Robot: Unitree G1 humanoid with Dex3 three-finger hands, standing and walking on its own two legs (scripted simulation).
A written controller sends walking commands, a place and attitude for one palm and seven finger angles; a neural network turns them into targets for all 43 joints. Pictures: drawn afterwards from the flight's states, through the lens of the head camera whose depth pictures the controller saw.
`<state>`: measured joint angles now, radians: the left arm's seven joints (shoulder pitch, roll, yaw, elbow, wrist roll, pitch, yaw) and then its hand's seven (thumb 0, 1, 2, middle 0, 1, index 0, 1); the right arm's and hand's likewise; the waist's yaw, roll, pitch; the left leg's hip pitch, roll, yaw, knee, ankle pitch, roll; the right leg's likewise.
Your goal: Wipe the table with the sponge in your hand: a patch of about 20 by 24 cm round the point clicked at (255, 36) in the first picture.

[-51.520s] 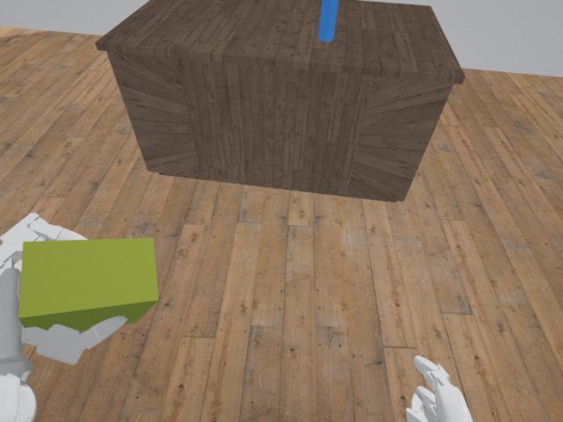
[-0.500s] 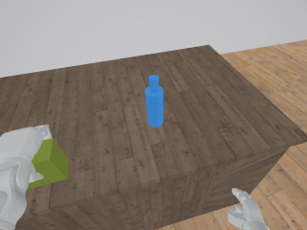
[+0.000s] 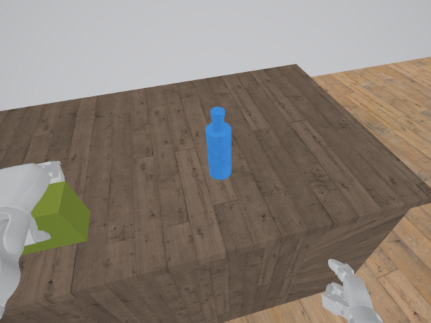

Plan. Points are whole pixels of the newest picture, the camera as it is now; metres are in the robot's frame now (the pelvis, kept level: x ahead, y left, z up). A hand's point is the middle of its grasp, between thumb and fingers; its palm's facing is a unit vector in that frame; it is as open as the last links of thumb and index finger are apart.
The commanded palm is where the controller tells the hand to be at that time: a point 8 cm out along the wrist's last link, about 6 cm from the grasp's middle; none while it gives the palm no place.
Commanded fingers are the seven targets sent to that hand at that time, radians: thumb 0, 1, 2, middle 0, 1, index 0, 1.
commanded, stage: lift the sponge slowly off the table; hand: left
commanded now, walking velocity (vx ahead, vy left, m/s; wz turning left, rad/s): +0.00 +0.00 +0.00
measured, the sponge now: (45, 223) +0.22 +0.37 +0.07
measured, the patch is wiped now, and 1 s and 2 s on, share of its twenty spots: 1.00 1.00 1.00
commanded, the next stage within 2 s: bring the sponge back beside the body in 0.32 s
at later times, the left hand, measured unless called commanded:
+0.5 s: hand (39, 199) +0.23 +0.35 +0.14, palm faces +0.04 -0.03 -1.00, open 10.2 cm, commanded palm +0.19 +0.34 +0.20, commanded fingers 0.00 0.10 1.30 -1.20 -1.60 -1.20 -1.60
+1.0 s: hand (52, 220) +0.21 +0.31 +0.12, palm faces +0.02 -0.06 -1.00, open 10.2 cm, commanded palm +0.17 +0.31 +0.19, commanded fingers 0.00 0.10 1.30 -1.20 -1.60 -1.20 -1.60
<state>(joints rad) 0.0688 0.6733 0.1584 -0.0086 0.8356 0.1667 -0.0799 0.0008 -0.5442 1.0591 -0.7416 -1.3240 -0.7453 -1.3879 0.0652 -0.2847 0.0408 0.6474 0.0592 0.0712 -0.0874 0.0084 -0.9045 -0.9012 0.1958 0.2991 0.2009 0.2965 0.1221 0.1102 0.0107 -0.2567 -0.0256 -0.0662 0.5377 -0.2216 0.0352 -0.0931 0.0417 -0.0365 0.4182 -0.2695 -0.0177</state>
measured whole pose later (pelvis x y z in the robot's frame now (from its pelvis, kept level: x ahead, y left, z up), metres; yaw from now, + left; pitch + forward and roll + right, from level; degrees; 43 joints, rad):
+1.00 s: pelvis -0.02 -0.01 +0.00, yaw +0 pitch -5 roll -2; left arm 0.09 0.61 0.04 -0.13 0.85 0.31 -0.11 0.00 -0.55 1.06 -0.74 -1.33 -0.75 -1.39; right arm 0.02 -0.27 0.07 0.65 0.06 0.05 -0.07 0.01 -0.90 -0.90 0.20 0.30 0.20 0.30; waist 0.14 0.12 0.01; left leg -0.23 -0.02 -0.06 0.49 -0.18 0.02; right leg -0.09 0.04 -0.03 0.43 -0.25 -0.03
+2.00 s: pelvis -0.02 -0.02 +0.00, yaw -2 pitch -6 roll -1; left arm 0.25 0.53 -0.02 -0.31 0.87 0.42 -0.02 0.00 -0.55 1.06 -0.74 -1.33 -0.75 -1.38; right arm 0.00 -0.25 0.07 0.65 0.04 0.05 -0.05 0.01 -0.90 -0.90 0.20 0.30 0.20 0.30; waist 0.16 0.12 -0.01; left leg -0.20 -0.01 -0.04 0.49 -0.18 0.01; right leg -0.08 0.06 -0.01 0.45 -0.26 -0.04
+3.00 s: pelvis -0.06 +0.03 -0.02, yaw +0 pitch +3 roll -3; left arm 0.42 0.39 0.33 -0.57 -0.06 -0.15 0.12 -0.01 -0.57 1.08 -0.75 -1.35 -0.76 -1.40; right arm 0.17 -0.22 0.04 0.54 0.02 -0.02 -0.07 0.01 -0.90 -0.90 0.20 0.30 0.20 0.30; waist 0.00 0.00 -0.03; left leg -0.43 -0.02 -0.06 0.71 -0.35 0.03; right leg -0.36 0.03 -0.02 0.63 -0.31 0.01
